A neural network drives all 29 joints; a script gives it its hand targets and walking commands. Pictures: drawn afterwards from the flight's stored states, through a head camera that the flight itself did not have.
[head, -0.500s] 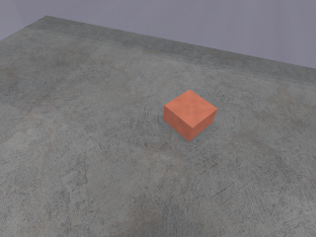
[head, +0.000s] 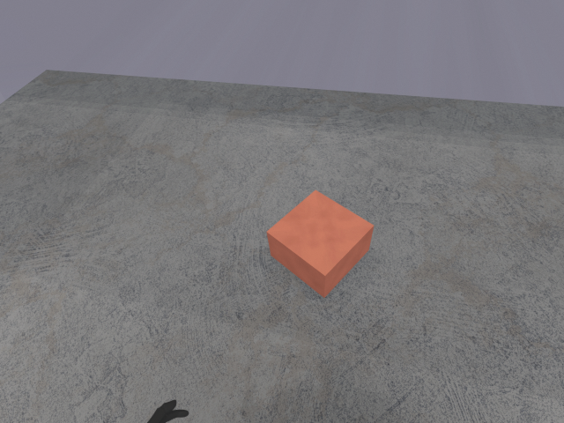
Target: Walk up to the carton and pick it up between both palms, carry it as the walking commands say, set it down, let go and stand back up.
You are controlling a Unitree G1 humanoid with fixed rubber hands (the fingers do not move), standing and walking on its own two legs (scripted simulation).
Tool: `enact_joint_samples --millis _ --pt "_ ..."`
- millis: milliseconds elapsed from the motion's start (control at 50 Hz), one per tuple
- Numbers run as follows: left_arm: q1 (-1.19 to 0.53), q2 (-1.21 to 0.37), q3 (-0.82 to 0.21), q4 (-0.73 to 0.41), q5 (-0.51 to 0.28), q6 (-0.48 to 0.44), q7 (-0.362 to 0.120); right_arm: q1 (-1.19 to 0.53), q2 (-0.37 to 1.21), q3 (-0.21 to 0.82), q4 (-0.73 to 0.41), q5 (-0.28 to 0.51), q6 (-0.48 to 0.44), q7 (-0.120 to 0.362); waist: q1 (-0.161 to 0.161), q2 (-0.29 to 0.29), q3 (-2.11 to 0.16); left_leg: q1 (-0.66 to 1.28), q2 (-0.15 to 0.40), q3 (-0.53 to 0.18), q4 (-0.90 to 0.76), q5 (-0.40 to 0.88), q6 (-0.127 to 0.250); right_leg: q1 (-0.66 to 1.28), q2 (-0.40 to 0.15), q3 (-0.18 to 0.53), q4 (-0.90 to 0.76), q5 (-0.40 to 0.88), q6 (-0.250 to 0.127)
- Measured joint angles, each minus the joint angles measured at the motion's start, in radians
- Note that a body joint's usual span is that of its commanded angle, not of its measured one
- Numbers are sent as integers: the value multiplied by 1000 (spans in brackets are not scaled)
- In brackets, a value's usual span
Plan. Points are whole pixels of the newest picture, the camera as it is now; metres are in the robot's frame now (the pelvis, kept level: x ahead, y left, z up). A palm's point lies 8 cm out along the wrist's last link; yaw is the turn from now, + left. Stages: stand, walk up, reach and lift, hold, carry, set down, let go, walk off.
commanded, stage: walk up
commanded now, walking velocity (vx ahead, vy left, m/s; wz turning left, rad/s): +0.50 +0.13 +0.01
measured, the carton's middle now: (319, 241) +0.89 -0.09 -0.67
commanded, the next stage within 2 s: none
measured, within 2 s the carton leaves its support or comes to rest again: neither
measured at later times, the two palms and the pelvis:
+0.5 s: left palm out of the picture +0.14 +0.27 -0.14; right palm (397, 289) +0.38 -0.18 -0.12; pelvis +0.24 +0.05 +0.00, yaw +0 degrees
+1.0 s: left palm (192, 270) +0.44 +0.21 -0.11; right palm (448, 336) +0.29 -0.25 -0.14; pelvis +0.34 -0.02 +0.01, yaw -1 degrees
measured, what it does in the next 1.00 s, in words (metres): walks ahead: left foot, then right foot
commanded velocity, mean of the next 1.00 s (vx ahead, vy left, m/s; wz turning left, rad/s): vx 0.31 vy -0.03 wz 0.00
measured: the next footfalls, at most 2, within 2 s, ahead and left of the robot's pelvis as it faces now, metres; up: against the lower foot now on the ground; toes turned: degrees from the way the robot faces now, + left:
left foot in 0.46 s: +0.38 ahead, +0.15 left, +0.00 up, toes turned +9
right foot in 0.96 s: +0.41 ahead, -0.14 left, +0.00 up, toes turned -9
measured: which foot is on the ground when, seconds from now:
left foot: up 0.00-0.44, down 0.46-0.96, up 0.98-1.00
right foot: down 0.00-0.46, up 0.48-0.94, down 0.96-1.00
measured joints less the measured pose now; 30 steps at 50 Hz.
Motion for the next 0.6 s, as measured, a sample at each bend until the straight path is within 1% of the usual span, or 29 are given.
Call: enact_joint_samples --millis 20,60,140,220,300,340,400,440,460,480,500,520,540,560,600 --pt "31 1 1 12 -2 -3 4 -31 -9 -4 -11 0 0 1 11 3 1 -61 -12 -6 95 44 9 29 -1 1 -19 -10 -3" --pt "99 1 1 42 -8 -8 10 -90 -27 -14 -34 1 6 7 37 14 -1 -155 -14 1 174 138 13 98 2 2 -83 -6 1" --pt "231 -2 -5 86 -16 -19 17 -186 -44 -29 -74 0 41 22 78 24 -9 -287 -10 10 154 275 3 224 7 4 -196 -6 7" --pt "340 -18 -15 107 -17 -21 25 -260 -43 -32 -101 -1 64 41 103 24 -11 -361 -11 16 50 361 -19 323 4 8 -269 -23 19" --pt "398 -37 -22 116 -18 -18 34 -319 -27 -23 -113 5 71 53 124 19 -1 -362 -18 33 -139 427 -36 410 -3 9 -320 -51 41" --pt "408 -42 -21 120 -17 -15 35 -347 -13 -12 -120 10 68 54 128 14 6 -335 -24 52 -255 427 -34 448 -7 4 -334 -73 55" --pt "413 -39 -18 130 -16 -3 42 -375 10 5 -136 10 51 48 131 -4 14 -271 -38 90 -370 374 -25 483 -10 -4 -306 -135 79" --pt "415 -36 -19 142 -19 5 46 -379 15 12 -138 4 29 37 130 -12 11 -197 -55 110 -463 384 -15 474 -17 0 -218 -207 95" --pt "409 -33 -20 148 -22 9 48 -378 16 11 -132 -3 15 28 123 -18 11 -181 -61 115 -471 395 18 438 -26 6 -118 -249 93" --pt "386 -28 -19 149 -25 16 52 -376 21 10 -124 -8 5 20 116 -34 20 -196 -66 119 -429 362 47 372 -28 40 35 -294 87" --pt "362 -22 -12 142 -21 24 54 -366 24 10 -118 -5 1 13 114 -42 27 -201 -61 120 -400 325 62 296 -12 81 197 -322 81" --pt "338 -14 -3 134 -18 31 53 -347 25 10 -107 1 0 5 110 -49 31 -192 -53 121 -395 300 67 227 8 108 333 -323 74" --pt "314 -4 4 125 -18 37 52 -324 25 8 -92 6 -1 -2 104 -56 34 -175 -47 122 -408 290 66 168 21 119 429 -301 68" --pt "289 7 9 116 -18 43 49 -298 24 5 -76 9 -1 -8 96 -64 35 -153 -42 123 -434 294 55 117 24 121 486 -265 66" --pt "238 23 15 102 -15 55 40 -244 19 0 -46 10 -1 -12 76 -75 34 -110 -40 123 -491 309 52 38 13 117 520 -198 68"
